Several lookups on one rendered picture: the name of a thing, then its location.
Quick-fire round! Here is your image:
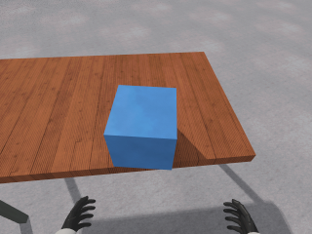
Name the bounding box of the carton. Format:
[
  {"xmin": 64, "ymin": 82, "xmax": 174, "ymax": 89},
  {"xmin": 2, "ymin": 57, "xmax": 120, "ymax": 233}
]
[{"xmin": 103, "ymin": 85, "xmax": 177, "ymax": 171}]

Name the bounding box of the table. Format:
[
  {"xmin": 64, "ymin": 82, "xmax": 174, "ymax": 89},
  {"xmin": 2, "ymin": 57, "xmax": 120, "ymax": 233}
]
[{"xmin": 0, "ymin": 52, "xmax": 256, "ymax": 224}]

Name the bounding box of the robot right hand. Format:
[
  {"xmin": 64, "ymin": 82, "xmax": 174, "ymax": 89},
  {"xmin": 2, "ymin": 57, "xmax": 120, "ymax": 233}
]
[{"xmin": 223, "ymin": 199, "xmax": 259, "ymax": 234}]

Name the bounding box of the robot left hand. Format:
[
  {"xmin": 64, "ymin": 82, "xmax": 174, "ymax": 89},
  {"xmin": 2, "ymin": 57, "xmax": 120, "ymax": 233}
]
[{"xmin": 61, "ymin": 196, "xmax": 96, "ymax": 232}]

